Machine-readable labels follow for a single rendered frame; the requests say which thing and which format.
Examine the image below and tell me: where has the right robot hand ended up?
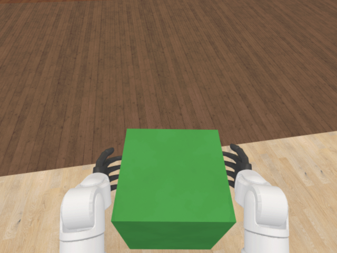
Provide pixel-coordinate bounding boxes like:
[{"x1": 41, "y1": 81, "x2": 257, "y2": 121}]
[{"x1": 222, "y1": 143, "x2": 252, "y2": 188}]

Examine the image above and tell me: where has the carton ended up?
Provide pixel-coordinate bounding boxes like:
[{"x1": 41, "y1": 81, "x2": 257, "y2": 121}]
[{"x1": 111, "y1": 129, "x2": 236, "y2": 249}]

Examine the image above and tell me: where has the right robot forearm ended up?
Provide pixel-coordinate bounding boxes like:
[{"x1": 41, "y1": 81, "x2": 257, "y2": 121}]
[{"x1": 234, "y1": 170, "x2": 289, "y2": 253}]

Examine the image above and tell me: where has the left robot forearm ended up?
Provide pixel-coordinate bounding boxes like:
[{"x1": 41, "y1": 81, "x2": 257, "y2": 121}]
[{"x1": 60, "y1": 172, "x2": 112, "y2": 253}]

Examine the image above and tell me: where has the left robot hand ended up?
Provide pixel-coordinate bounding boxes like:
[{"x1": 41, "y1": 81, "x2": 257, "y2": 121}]
[{"x1": 93, "y1": 148, "x2": 122, "y2": 191}]

